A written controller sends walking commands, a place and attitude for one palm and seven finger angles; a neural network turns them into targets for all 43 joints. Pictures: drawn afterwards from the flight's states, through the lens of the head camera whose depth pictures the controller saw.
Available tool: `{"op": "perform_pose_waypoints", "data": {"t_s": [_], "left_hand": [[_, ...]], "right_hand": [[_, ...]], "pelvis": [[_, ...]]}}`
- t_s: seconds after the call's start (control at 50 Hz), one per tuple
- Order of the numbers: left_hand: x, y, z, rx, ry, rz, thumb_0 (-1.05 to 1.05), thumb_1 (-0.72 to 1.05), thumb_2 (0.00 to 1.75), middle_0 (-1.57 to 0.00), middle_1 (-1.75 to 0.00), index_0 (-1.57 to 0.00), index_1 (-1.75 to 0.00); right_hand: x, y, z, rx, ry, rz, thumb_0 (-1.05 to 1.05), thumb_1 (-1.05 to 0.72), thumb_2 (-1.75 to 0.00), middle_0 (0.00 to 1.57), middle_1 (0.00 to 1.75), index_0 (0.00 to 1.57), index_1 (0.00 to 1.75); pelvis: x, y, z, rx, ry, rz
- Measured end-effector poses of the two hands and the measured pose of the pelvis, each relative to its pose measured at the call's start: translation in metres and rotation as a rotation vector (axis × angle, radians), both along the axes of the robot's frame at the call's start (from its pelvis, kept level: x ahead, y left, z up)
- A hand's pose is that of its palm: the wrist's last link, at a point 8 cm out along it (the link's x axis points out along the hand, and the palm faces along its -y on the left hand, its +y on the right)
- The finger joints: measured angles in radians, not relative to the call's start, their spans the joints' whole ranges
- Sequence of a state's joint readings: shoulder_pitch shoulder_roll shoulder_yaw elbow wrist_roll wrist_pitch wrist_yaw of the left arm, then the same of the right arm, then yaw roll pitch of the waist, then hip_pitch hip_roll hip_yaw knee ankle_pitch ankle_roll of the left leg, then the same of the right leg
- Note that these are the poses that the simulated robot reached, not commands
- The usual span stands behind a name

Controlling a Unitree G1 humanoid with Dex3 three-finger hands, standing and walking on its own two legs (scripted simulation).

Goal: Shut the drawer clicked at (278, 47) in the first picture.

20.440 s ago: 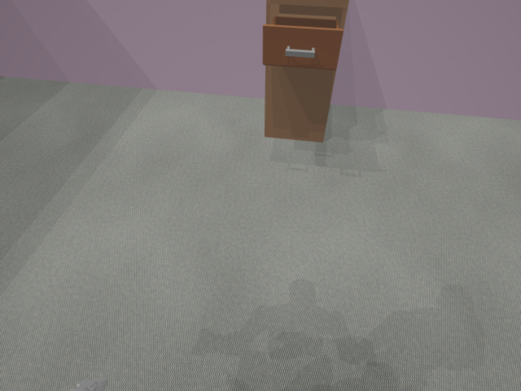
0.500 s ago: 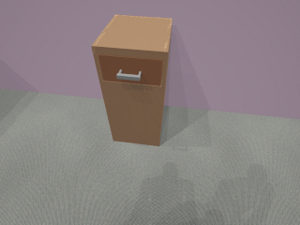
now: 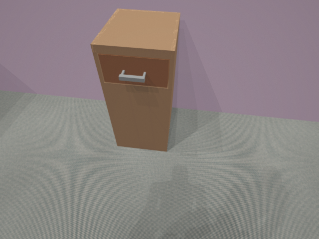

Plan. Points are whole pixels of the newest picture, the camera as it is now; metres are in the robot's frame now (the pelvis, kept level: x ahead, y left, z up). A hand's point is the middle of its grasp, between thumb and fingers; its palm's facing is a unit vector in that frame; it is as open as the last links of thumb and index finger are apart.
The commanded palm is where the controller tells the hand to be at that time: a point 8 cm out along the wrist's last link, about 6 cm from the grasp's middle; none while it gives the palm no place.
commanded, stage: look to check the result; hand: left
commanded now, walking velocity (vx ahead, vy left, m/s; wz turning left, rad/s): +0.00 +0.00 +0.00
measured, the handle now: (132, 75) +0.82 +0.18 -0.08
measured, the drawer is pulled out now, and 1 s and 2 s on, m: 0.00 0.00 0.00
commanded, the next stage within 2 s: stand and wait in 0.28 s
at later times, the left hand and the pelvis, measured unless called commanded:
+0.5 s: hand out of the picture -0.02 +0.14 -0.18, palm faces +0.07 -0.98 -0.17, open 7.4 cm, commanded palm none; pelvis +0.01 -0.01 +0.00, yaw +0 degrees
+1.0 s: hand out of the picture -0.02 +0.14 -0.18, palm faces +0.07 -0.98 -0.17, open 7.4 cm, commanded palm none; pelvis +0.02 -0.01 +0.00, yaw +0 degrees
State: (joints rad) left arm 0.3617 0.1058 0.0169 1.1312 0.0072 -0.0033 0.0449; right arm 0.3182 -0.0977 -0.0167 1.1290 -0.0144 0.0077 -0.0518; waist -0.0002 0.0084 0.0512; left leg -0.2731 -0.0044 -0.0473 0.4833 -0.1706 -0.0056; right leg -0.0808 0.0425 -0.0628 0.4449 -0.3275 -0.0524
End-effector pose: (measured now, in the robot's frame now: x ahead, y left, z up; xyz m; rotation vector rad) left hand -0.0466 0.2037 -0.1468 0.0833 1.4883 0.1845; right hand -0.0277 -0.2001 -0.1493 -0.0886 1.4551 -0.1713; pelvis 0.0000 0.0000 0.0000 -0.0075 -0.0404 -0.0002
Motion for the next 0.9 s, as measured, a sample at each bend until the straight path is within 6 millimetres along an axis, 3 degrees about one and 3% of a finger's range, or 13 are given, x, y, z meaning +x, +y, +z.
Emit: {"op": "perform_pose_waypoints", "data": {"t_s": [0.18, 0.56, 0.9], "left_hand": [[0.001, -0.005, 0.001, -0.007, 0.008, 0.004, 0.0, 0.91, 0.9, -0.2, -0.3, -0.2, -0.3], [0.026, -0.009, 0.002, 0.003, -0.032, -0.009, 0.0, 0.91, 0.9, -0.2, -0.3, -0.2, -0.3], [0.027, -0.015, 0.002, 0.007, -0.019, -0.006, 0.0, 0.91, 0.9, -0.2, -0.3, -0.2, -0.3]], "right_hand": [[0.012, -0.006, 0.0, -0.009, -0.008, 0.015, 0.01, -0.91, -0.9, 0.2, 0.3, 0.19, 0.3], [0.018, -0.011, -0.001, -0.003, -0.006, 0.014, 0.01, -0.91, -0.9, 0.2, 0.3, 0.19, 0.3], [0.023, -0.016, -0.001, -0.002, -0.001, 0.007, 0.01, -0.91, -0.9, 0.2, 0.3, 0.19, 0.3]], "pelvis": [[0.004, -0.002, 0.001, 0.004, 0.002, 0.001], [0.012, -0.008, 0.001, 0.01, 0.002, 0.001], [0.018, -0.014, 0.001, 0.012, 0.002, -0.004]]}}
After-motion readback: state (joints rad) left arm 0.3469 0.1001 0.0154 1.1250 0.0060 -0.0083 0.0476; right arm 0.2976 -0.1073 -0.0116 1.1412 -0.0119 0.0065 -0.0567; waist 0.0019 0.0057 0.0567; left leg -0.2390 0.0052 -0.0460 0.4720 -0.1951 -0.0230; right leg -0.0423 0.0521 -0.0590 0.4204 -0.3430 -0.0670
